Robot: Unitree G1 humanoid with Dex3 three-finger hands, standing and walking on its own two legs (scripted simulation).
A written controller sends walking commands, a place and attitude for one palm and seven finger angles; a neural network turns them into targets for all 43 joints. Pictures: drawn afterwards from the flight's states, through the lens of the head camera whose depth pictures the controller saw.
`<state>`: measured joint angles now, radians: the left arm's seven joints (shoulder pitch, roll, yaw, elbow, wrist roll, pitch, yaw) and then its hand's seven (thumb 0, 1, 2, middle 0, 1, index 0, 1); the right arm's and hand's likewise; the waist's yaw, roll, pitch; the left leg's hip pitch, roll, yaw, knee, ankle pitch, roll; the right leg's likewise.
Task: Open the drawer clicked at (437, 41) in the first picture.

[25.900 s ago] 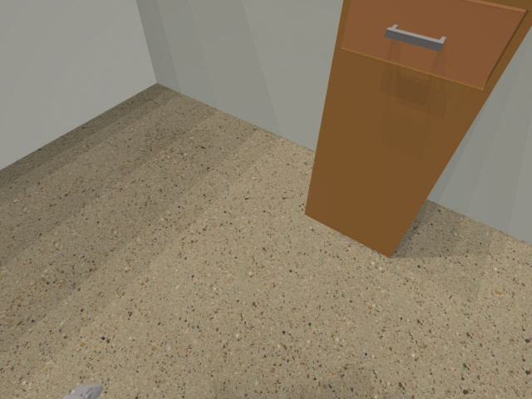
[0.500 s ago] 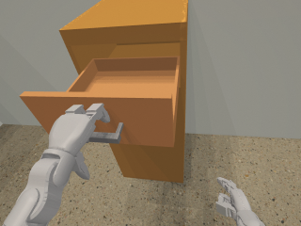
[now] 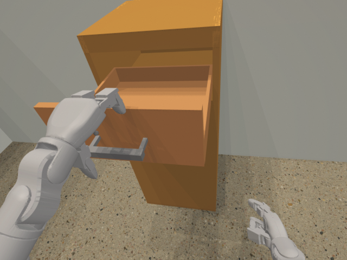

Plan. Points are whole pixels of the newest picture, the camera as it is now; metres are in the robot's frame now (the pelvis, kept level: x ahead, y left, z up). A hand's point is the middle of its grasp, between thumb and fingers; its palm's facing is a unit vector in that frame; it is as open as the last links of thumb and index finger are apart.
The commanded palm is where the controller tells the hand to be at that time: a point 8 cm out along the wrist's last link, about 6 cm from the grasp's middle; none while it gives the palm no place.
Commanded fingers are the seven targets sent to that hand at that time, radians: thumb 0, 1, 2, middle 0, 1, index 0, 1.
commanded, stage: lift the hand off the handle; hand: left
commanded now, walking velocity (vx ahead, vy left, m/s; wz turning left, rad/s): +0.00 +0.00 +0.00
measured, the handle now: (116, 146) +0.31 +0.19 +0.14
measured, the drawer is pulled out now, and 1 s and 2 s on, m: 0.29 0.29 0.29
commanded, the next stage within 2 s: draw the hand back to the body in 0.34 s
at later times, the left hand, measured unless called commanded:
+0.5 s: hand (99, 108) +0.29 +0.17 +0.27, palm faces +0.33 -0.15 -0.93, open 13.9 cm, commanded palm +0.22 +0.19 +0.34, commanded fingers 0.00 -0.50 0.30 -0.30 -1.20 -0.30 -1.20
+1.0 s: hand (64, 117) +0.25 +0.22 +0.27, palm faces +0.35 -0.04 -0.93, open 13.9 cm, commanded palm +0.19 +0.23 +0.33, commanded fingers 0.00 -0.50 0.30 -0.30 -1.20 -0.30 -1.20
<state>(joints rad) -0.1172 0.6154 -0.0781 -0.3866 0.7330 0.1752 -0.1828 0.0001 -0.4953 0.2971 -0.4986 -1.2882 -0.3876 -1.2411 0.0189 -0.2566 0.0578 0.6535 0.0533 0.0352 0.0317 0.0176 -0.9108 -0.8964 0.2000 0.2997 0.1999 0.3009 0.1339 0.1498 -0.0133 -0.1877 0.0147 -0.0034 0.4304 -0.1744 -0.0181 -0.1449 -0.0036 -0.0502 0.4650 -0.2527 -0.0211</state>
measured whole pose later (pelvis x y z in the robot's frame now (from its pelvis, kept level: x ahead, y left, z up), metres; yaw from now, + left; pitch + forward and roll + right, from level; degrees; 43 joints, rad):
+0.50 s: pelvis +0.00 +0.01 +0.00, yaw -2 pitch -2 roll +1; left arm -0.22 0.61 -0.01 -0.50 0.70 0.28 -0.22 0.00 -0.50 0.30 -0.33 -1.21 -0.32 -1.21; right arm 0.02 -0.28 0.06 0.59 0.07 0.12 0.08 0.02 -0.91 -0.90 0.20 0.30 0.20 0.30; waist 0.11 0.13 -0.03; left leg -0.25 0.01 0.03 0.49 -0.20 -0.01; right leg -0.22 -0.01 -0.01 0.54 -0.28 -0.01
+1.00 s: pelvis +0.01 +0.00 -0.01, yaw -1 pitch -2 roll +0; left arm -0.03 0.71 0.16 -0.58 0.65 0.27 -0.22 0.00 -0.50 0.30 -0.32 -1.21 -0.32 -1.21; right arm 0.00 -0.27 0.08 0.59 0.07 0.10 0.06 0.02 -0.91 -0.90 0.20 0.30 0.20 0.30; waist 0.13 0.15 -0.03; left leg -0.26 0.01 0.01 0.51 -0.22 -0.01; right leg -0.21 -0.01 -0.04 0.54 -0.29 -0.01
